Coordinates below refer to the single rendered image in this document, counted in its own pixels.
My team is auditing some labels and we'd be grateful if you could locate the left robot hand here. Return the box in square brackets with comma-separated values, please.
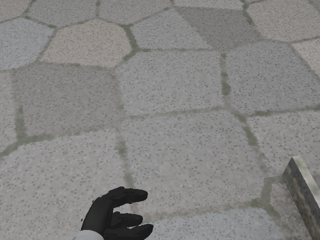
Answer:
[80, 186, 154, 240]

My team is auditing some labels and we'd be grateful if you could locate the left robot forearm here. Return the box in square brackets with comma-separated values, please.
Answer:
[71, 230, 104, 240]

